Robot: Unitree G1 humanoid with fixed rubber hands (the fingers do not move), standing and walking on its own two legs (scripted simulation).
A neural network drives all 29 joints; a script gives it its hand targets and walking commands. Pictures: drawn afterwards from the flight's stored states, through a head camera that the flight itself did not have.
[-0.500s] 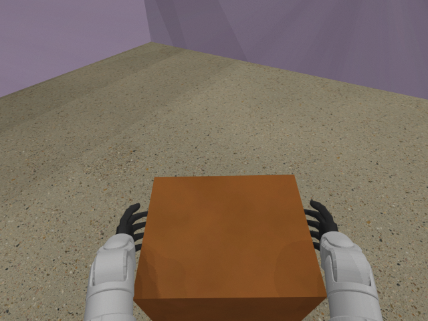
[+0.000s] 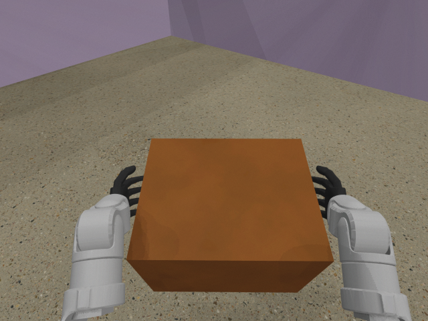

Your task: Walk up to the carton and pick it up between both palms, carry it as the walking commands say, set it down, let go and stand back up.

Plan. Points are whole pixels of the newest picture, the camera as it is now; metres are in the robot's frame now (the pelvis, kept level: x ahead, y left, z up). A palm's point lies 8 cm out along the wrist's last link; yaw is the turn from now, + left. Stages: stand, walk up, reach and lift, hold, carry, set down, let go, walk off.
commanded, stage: carry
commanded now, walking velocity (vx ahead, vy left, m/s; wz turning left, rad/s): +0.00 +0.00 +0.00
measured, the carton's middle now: (225, 216) +0.33 +0.01 +0.04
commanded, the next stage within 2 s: none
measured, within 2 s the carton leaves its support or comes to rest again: neither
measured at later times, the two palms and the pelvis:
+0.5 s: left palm (124, 237) +0.25 +0.18 +0.10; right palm (356, 238) +0.25 -0.21 +0.10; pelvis -0.06 -0.02 +0.00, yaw +2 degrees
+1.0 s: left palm out of the picture +0.11 +0.17 +0.10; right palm (387, 313) +0.14 -0.21 +0.09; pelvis -0.11 -0.03 +0.01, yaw +4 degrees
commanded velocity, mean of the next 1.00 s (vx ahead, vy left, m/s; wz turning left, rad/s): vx -0.11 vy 0.00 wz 0.00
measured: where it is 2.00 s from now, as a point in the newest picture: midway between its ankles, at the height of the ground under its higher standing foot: outside the picture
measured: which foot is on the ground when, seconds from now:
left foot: down 0.00-0.86, up 0.88-1.00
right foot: down 0.00-0.66, up 0.68-0.80, down 0.82-1.00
